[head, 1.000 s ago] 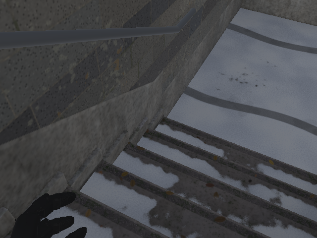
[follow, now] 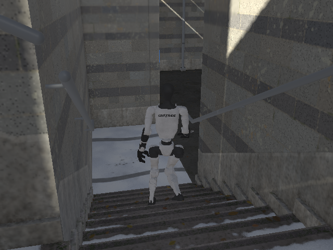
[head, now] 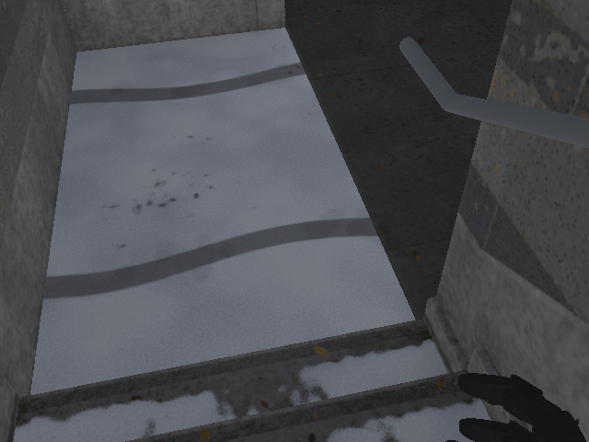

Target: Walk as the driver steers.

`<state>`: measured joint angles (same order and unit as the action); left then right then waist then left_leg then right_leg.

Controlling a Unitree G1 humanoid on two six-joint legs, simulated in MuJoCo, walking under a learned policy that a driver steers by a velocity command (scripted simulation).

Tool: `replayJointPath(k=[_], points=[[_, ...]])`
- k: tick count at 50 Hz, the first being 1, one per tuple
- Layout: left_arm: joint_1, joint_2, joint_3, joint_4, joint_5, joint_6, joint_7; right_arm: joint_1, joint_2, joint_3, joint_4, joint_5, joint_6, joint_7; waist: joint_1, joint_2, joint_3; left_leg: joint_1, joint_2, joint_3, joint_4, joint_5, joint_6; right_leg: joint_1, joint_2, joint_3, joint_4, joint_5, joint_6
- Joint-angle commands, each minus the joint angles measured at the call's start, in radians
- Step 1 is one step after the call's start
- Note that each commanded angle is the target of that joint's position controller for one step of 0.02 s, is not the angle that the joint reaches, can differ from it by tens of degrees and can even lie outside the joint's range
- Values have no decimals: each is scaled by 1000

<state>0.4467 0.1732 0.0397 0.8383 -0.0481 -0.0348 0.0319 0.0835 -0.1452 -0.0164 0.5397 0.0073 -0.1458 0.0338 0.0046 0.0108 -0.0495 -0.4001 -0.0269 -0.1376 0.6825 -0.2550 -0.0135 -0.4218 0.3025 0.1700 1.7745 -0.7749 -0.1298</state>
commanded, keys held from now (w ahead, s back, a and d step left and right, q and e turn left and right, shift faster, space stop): w+e+shift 0.04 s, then w+shift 0.04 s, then w+q+shift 0.92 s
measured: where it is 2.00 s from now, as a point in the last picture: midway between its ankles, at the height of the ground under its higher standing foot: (285, 322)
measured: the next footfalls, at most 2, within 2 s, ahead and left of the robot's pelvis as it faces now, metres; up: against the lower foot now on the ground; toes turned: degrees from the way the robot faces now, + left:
right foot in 0.38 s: +0.39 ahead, -0.24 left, -0.15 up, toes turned +0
left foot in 0.82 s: +0.68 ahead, -0.02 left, -0.30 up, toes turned +15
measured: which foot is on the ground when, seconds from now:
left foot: down 0.00-0.38, up 0.40-0.80, down 0.82-1.00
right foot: up 0.00-0.36, down 0.38-0.80, up 0.82-1.00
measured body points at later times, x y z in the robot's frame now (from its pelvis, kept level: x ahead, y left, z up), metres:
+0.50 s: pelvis +0.36 -0.11 -0.16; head +0.35 -0.14 +0.29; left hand +0.41 +0.16 -0.27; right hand +0.38 -0.39 -0.30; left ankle +0.24 +0.06 -0.64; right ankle +0.35 -0.24 -0.87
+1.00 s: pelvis +0.77 -0.06 -0.34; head +0.79 -0.08 +0.11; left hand +0.86 +0.24 -0.39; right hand +0.84 -0.29 -0.49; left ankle +0.64 -0.03 -1.02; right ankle +0.96 -0.20 -0.99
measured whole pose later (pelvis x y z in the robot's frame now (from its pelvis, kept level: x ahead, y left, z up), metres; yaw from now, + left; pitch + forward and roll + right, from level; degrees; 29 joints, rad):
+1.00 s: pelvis +0.77 -0.06 -0.34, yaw +28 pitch +2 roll +4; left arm 0.06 0.20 0.05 0.71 -0.01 -0.15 0.04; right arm 0.52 -0.17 -0.06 0.87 0.03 -0.06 -0.03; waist -0.05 -0.01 -0.03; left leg -0.29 -0.26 -0.13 0.88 -0.61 0.13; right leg -0.77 -0.12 0.23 1.11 -0.01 0.04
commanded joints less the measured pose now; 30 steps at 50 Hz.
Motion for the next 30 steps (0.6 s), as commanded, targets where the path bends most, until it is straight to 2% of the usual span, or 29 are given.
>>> replayJointPath(k=[1, 2, 3, 4, 5, 6, 7, 8, 9, 10, 11, 12, 13, 14, 16, 17, 18, 19, 20, 21, 22, 23, 24, 25, 26, 27, 28, 29, 30], points=[[-26, 9, -1, -176, -10, -16, -3, 393, -102, -50, 94, 17, 39, 8, -57, 296, -5, 612, 371, -405, -85, 579, 238, -743, -178, 56, 471, 105, 36], [-82, 28, -3, -246, -21, 0, 10, 293, -191, -67, 104, 29, 36, 14, -2, 230, 49, 452, 462, -662, -280, 13, 339, -793, -250, -19, 440, 231, 53], [-199, 70, 9, -280, -15, 23, 23, 209, -97, -45, 100, 29, 20, 3, 24, 77, 194, 209, 440, -665, -301, -171, 294, -789, -309, 48, 259, 361, 47], [-261, 65, -3, -311, -19, 43, 21, 189, -51, -19, 123, 19, 3, 5, 25, 17, 263, 20, 378, -545, -252, -181, 267, -735, -329, 76, 152, 391, 54], [-240, 39, -15, -320, -11, 48, 4, 168, -74, -13, 139, 16, 1, -14, 89, -84, 308, -220, 283, -397, -270, -164, 246, -591, -343, 85, -94, 473, 78], [-213, 86, -4, -320, 27, 35, -12, 148, -146, -32, 161, -2, 6, -30, 98, -70, 276, -301, 245, -345, -275, -185, 224, -458, -376, 122, -386, 609, 95], [-216, 76, 1, -308, 46, 23, -28, 187, -192, -54, 196, -14, 15, -46, 94, -23, 204, -305, 215, -287, -237, -146, 224, -354, -376, 74, -484, 749, 107], [-212, 88, 7, -297, 54, 6, -38, 195, -244, -69, 208, -2, 32, -53, 96, -53, 133, -268, 208, -283, -203, -106, 220, -276, -392, 8, -557, 805, 108], [-139, 86, 11, -260, 47, -11, -62, 192, -302, -82, 205, -17, 39, -43, 129, -38, 58, -280, 216, -255, -151, -47, 227, -138, -379, -106, -502, 855, 99], [-220, 115, 12, -278, 52, -23, -76, 244, -247, -76, 215, 17, 38, -50, 82, -24, 63, -119, 199, -276, -83, -129, 215, -272, -433, -28, -589, 982, 85], [-360, 160, 19, -313, 61, -28, -87, 304, -237, -70, 209, 24, 36, -51, 7, -31, 102, 19, 167, -241, -38, -223, 216, -415, -424, -55, -766, 1047, 78], [-460, 153, 14, -343, 48, -36, -88, 348, -231, -70, 221, 21, 39, -49, -49, 28, 119, 67, 182, -277, -19, -216, 225, -406, -412, -74, -836, 984, 93], [-509, 152, 2, -358, 44, -46, -97, 357, -180, -56, 216, 47, 52, -54, -88, 33, 126, 101, 145, -247, 28, -256, 208, -349, -435, -32, -1057, 1042, 100], [-499, 147, -5, -357, 40, -45, -104, 350, -193, -60, 218, 31, 73, -58, -98, 63, 136, 45, 104, -185, 15, -233, 179, -164, -416, -85, -1252, 1045, 107], [-375, 205, 35, -328, -6, -43, -87, 390, -274, -74, 252, 8, 101, -55, -44, 72, 102, 66, 134, -229, 91, -116, 161, 73, -387, -126, -1305, 954, 106], [-229, 256, 62, -282, -13, -43, -67, 405, -271, -74, 276, 11, 100, -48, 22, 65, 75, 106, 93, -177, 287, -24, 126, 195, -373, -147, -1354, 931, 102], [-43, 283, 72, -248, 1, -30, -46, 464, -260, -64, 302, -3, 103, -32, 95, 95, -26, 26, 62, -128, 562, 29, 98, 465, -393, -156, -1315, 917, 94], [164, 295, 75, -196, 43, -29, -50, 454, -187, -51, 327, 15, 92, -23, 208, 63, -107, -272, -18, -173, 952, -335, 43, 779, -481, -21, -1140, 842, 53], [272, 322, 67, -165, 96, -19, -63, 469, -117, -35, 282, 23, 45, -15, 218, -190, -163, -532, -15, -175, 1270, -566, 43, 908, -541, -43, -857, 1000, 94], [293, 403, 97, -105, 83, 4, -77, 568, -83, -22, 226, 67, 8, -23, 126, -446, -267, -621, -6, -138, 1403, -443, 20, 858, -718, 312, -1112, 850, -17], [294, 437, 111, -36, 54, 7, -84, 443, -79, -12, 152, 89, -2, -49, 109, -411, -187, -793, -1, -46, 1366, -285, 10, 767, -817, 695, -1455, 149, -124], [211, 298, 65, -38, 72, -17, -80, 271, -136, -26, 141, 75, 20, -77, 128, -145, 34, -820, 55, -19, 1325, -156, 34, 567, -781, 649, -1572, -47, -121], [105, 228, 41, 6, 72, -49, -80, 317, -130, -30, 169, 63, 57, -85, 40, -102, 114, -756, 86, -41, 1157, -15, 59, 383, -774, 530, -1492, 86, -107], [20, 118, 12, 32, 70, -75, -73, 312, -126, -31, 195, 37, 81, -83, 2, -83, 171, -717, 120, -113, 1056, 98, 93, 249, -736, 408, -1351, 350, -47], [-32, 51, -7, 47, 66, -93, -65, 345, -132, -43, 204, 28, 103, -70, -45, -83, 197, -594, 131, -139, 860, 185, 103, 105, -662, 206, -1314, 504, 10], [-86, 77, -9, 59, 55, -90, -39, 330, -118, -50, 188, 15, 120, -58, -80, -118, 187, -518, 138, -131, 683, 243, 83, 36, -632, 92, -1368, 477, 43], [-50, 157, 20, 89, 46, -89, -15, 287, -89, -40, 165, -13, 126, -54, -62, -185, 185, -545, 133, -87, 632, 265, 67, 78, -648, 76, -1367, 520, 21], [-29, 143, 21, 98, 55, -84, 4, 242, -91, -42, 151, -10, 123, -52, -47, -154, 179, -570, 127, -93, 625, 284, 55, 126, -652, 32, -1346, 710, 25], [-16, 178, 33, 96, 67, -91, 13, 234, -123, -51, 131, 6, 119, -38, -64, -151, 163, -520, 92, -30, 593, 325, 55, 112, -623, -50, -1293, 807, 47]])
Velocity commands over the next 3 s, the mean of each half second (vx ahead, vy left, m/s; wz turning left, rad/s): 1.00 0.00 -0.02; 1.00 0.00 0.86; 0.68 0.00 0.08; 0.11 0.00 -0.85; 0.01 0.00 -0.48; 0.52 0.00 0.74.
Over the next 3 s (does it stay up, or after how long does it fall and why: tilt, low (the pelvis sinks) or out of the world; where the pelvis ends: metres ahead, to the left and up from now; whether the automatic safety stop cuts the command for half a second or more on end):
stays up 1.56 0.18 -0.61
